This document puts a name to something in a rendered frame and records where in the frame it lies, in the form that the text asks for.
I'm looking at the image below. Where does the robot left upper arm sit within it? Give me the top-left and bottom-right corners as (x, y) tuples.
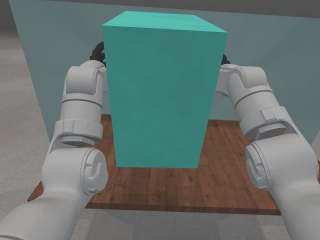
(0, 147), (109, 240)

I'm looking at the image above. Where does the robot right forearm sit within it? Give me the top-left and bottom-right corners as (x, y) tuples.
(215, 64), (319, 178)

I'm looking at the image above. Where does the right robot hand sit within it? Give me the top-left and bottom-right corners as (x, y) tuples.
(221, 54), (230, 65)

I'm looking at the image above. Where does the robot left forearm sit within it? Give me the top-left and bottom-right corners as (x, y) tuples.
(41, 60), (108, 186)

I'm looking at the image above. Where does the left robot hand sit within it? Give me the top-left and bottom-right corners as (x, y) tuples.
(89, 41), (106, 67)

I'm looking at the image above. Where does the carton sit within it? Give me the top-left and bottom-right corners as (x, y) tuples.
(102, 11), (228, 168)

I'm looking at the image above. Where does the table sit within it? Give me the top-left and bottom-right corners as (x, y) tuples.
(27, 114), (320, 216)

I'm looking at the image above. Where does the robot right upper arm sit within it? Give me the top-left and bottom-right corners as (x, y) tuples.
(245, 132), (320, 240)

